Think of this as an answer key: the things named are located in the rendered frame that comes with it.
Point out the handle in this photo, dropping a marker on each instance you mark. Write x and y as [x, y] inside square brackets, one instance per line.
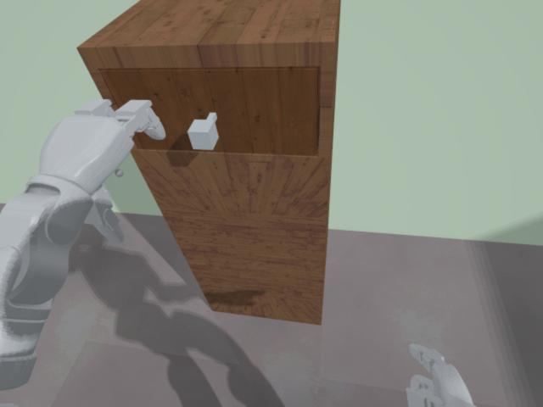
[203, 133]

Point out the robot left forearm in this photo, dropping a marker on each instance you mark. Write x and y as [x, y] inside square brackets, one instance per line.
[37, 230]

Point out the robot right hand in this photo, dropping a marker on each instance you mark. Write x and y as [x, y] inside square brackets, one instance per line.
[447, 385]

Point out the cabinet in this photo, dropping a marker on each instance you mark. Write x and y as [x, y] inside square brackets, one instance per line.
[252, 226]

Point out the robot left hand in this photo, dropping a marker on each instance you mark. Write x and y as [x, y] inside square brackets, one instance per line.
[88, 147]

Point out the drawer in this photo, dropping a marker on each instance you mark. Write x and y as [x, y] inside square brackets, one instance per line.
[258, 109]

